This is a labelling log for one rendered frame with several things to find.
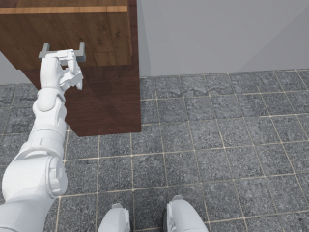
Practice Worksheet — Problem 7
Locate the left robot forearm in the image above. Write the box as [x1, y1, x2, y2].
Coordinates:
[2, 88, 67, 201]

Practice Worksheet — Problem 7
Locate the left robot thigh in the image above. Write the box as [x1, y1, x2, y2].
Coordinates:
[98, 207, 130, 232]

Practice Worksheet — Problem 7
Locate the robot thigh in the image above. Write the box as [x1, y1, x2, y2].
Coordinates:
[166, 199, 209, 232]
[98, 207, 130, 232]

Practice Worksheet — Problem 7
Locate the cabinet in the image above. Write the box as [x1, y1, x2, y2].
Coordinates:
[0, 0, 142, 137]

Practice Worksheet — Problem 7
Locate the drawer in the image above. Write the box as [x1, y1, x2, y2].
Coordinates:
[0, 0, 132, 70]

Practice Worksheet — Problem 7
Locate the robot left hand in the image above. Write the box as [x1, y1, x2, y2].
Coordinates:
[40, 49, 84, 95]

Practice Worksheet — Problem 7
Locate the robot left upper arm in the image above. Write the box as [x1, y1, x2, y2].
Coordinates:
[0, 156, 68, 232]

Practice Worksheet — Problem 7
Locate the right robot thigh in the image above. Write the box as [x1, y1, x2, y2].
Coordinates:
[166, 199, 209, 232]

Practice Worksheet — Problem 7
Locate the handle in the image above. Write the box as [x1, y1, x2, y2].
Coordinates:
[39, 42, 86, 63]

